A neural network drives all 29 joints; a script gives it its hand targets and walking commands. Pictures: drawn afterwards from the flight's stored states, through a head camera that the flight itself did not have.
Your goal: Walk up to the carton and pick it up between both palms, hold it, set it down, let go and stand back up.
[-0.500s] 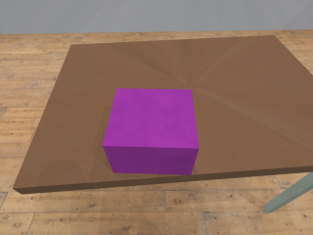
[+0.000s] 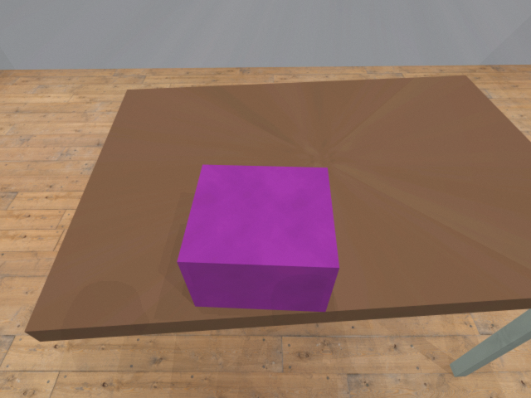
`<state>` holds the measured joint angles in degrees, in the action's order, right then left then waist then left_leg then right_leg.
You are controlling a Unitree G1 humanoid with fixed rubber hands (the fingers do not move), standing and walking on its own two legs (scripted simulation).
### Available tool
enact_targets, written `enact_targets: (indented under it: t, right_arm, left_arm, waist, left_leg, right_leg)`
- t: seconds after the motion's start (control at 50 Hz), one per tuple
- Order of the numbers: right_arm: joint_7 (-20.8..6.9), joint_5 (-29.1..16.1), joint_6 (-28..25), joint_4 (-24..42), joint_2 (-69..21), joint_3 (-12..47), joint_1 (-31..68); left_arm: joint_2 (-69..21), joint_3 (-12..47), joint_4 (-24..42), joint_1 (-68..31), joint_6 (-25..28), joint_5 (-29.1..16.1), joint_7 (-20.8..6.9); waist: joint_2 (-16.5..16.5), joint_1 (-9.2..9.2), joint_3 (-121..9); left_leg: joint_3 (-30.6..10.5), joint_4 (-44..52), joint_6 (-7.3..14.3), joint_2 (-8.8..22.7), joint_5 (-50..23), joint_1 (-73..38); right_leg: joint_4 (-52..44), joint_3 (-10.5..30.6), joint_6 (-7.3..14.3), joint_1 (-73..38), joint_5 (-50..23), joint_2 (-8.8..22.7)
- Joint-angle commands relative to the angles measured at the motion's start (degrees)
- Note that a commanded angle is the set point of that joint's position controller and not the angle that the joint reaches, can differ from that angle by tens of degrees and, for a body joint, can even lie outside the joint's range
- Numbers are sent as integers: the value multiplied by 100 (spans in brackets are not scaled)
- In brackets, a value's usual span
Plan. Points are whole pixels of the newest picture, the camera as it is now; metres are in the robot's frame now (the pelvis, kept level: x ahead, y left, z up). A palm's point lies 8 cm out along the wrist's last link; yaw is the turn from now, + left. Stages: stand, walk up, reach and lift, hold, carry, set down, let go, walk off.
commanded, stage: stand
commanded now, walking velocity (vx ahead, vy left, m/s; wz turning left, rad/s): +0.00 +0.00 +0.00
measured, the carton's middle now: (262, 236) +0.39 +0.03 +0.02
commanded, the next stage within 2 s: walk up in 1.84 s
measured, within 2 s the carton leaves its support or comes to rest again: neither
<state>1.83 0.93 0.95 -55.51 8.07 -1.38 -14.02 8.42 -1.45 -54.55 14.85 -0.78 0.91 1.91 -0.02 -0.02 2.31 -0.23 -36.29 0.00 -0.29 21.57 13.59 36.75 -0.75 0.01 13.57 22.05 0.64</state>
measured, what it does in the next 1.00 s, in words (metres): stands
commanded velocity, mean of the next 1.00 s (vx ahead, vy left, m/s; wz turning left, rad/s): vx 0.00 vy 0.00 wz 0.00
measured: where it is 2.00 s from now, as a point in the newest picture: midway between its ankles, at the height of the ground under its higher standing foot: outside the picture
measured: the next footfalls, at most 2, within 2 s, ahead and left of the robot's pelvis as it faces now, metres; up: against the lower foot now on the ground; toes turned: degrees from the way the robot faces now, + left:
none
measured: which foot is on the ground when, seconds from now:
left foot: down 0.00-1.00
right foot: down 0.00-1.00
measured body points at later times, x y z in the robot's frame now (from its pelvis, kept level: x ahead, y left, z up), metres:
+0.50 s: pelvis +0.01 -0.01 +0.01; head +0.02 -0.01 +0.46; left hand +0.00 +0.20 -0.15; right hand +0.01 -0.21 -0.16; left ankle -0.02 +0.12 -0.72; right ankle -0.03 -0.12 -0.72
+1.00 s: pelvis +0.01 -0.02 +0.01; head +0.02 -0.02 +0.46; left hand -0.01 +0.18 -0.15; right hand +0.00 -0.22 -0.16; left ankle -0.02 +0.12 -0.72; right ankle -0.02 -0.12 -0.72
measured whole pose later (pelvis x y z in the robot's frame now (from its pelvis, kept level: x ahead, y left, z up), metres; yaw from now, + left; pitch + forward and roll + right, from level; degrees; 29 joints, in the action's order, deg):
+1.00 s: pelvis +0.01 -0.02 +0.01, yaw +1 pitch -4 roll +0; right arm 3.3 0.4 0.7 -68.6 4.8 -1.2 -15.1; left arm 4.2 -1.6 -67.2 16.8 0.5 0.7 3.1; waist -0.4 -0.1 4.9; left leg -1.2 -26.3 -1.9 1.3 17.9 4.4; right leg 27.2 -2.1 1.7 4.3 18.9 -0.7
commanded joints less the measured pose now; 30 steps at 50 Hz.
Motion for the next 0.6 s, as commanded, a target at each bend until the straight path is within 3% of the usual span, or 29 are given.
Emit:
enact_targets:
  t: [0.0,0.28,0.42,0.58]
  right_arm:
    - [68,-4,-125,125,651,-162,-199]
    - [105,-15,-118,-606,431,-131,-349]
    - [122,-33,-99,-868,312,-104,-413]
    - [151,-36,-90,-1042,256,-81,-433]
  left_arm:
    - [552,-153,126,280,139,-1,65]
    - [297,-138,-643,458,146,-7,112]
    - [186,-116,-881,520,162,-21,125]
    - [133,-100,-1066,623,151,-18,140]
  waist:
    - [-15,5,30]
    - [81,-20,221]
    - [-78,-20,360]
    - [45,5,472]
  left_leg:
    - [-396,846,268,423,-2056,-51]
    - [-324,1133,199,450,-2254,-470]
    - [-291,1245,147,463,-2320,-540]
    - [-275,1321,120,481,-2229,-601]
  right_leg:
    - [-905,339,287,-84,-1910,327]
    - [-1235,340,292,-421,-2258,405]
    - [-1323,316,289,-512,-2357,418]
    - [-1444,307,274,-549,-2388,413]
